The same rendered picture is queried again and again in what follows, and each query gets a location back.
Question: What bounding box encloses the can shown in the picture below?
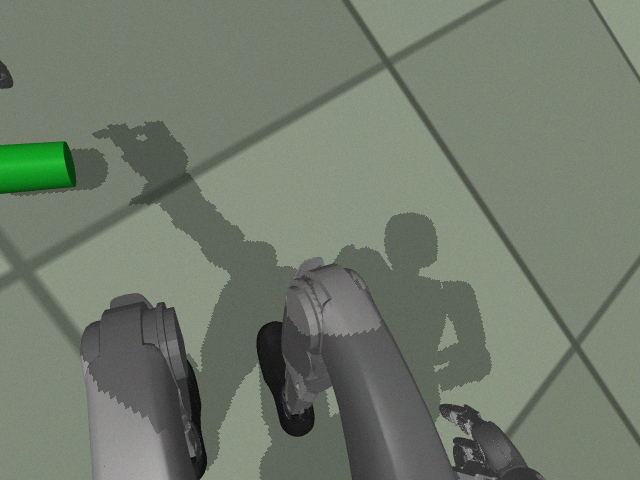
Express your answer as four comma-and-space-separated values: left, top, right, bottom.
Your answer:
0, 141, 76, 194

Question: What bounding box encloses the right robot hand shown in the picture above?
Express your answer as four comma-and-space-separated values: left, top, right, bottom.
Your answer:
439, 404, 529, 480

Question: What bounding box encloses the left robot foot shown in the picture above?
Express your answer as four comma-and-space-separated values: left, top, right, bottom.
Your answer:
186, 360, 207, 480

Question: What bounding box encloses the right robot foot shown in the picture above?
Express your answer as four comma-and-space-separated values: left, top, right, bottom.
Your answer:
256, 321, 315, 437

